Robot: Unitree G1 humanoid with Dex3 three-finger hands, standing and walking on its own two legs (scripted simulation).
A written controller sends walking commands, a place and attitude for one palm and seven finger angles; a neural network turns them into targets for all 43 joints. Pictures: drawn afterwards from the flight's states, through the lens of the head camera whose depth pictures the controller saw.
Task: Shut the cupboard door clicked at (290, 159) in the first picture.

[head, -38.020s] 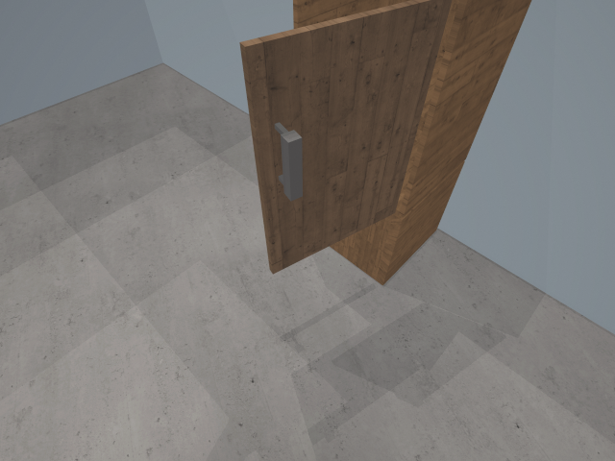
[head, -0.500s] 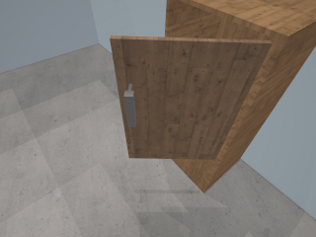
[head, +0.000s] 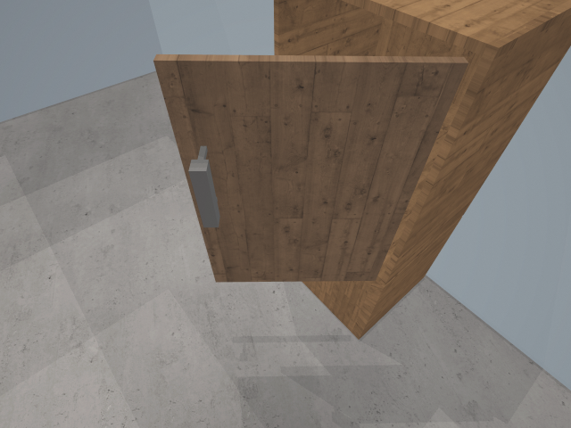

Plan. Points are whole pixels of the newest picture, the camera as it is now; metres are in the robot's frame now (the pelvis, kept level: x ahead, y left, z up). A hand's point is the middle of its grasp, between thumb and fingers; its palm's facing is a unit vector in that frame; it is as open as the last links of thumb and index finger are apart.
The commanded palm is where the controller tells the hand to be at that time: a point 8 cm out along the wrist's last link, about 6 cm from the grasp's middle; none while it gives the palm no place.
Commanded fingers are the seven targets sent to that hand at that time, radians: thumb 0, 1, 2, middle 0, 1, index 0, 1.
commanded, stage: shuffle to correct the standing spot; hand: left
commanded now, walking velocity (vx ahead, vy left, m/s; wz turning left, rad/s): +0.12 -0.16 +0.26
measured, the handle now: (207, 187) +0.48 +0.16 +0.05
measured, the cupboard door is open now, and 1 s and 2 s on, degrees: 51 51 51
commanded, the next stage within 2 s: come to a stop and stand still in 0.38 s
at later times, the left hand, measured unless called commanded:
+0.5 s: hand out of the picture +0.08 +0.13 -0.17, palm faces +0.08 -0.99 -0.14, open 7.3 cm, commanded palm none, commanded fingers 0.00 0.90 0.90 -0.20 -0.30 -0.20 -0.30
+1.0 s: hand out of the picture +0.08 +0.10 -0.17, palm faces +0.14 -0.96 -0.24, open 7.3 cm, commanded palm none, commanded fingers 0.00 0.90 0.90 -0.20 -0.30 -0.20 -0.30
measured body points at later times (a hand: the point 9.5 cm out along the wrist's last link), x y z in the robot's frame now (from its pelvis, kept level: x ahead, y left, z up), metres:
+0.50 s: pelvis +0.05 -0.05 +0.01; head +0.08 -0.02 +0.46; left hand +0.07 +0.18 -0.16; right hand +0.07 -0.27 -0.13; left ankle +0.05 +0.07 -0.73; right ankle +0.06 -0.21 -0.65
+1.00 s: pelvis +0.05 -0.10 +0.00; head +0.08 -0.09 +0.45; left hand +0.07 +0.15 -0.15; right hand +0.15 -0.34 -0.14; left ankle +0.04 +0.00 -0.71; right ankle +0.10 -0.25 -0.73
